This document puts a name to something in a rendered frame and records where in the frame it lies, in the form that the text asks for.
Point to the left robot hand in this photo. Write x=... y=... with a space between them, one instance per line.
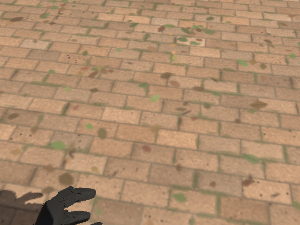
x=53 y=211

